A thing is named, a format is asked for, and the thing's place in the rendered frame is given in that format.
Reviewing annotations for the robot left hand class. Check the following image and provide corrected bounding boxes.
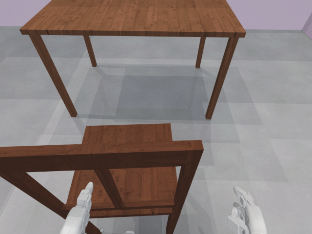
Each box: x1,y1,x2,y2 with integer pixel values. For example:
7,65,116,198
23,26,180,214
59,182,93,234

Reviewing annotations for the table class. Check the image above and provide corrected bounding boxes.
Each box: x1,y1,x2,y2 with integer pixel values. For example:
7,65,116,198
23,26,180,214
20,0,246,119

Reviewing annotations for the chair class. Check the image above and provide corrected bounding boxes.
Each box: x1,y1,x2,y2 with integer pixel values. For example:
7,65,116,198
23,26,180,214
0,123,204,234

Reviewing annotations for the robot right hand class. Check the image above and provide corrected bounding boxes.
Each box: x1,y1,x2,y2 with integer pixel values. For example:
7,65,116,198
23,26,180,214
228,186,268,234

